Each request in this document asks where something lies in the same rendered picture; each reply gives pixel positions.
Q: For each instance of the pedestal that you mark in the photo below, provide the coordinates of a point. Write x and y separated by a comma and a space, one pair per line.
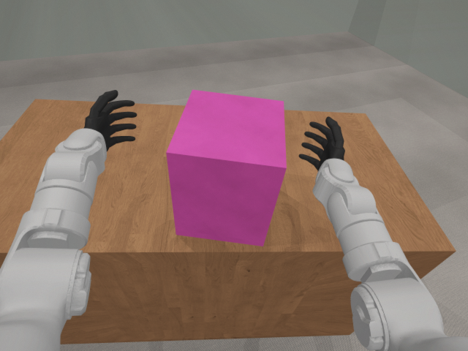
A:
149, 284

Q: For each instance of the robot left forearm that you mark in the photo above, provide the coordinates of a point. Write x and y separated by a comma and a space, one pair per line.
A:
58, 217

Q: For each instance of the robot right hand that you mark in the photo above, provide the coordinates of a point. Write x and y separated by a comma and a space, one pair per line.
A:
333, 146

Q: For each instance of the robot right upper arm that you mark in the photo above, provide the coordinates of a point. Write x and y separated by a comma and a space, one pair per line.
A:
399, 315

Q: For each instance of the carton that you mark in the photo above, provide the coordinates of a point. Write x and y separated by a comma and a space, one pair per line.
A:
226, 164

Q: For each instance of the robot left upper arm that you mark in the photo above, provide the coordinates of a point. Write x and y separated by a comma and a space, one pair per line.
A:
42, 289

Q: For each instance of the robot right forearm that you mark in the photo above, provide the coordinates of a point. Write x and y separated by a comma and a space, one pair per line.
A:
370, 255

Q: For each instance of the robot left hand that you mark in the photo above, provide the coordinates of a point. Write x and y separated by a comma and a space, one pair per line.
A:
99, 118

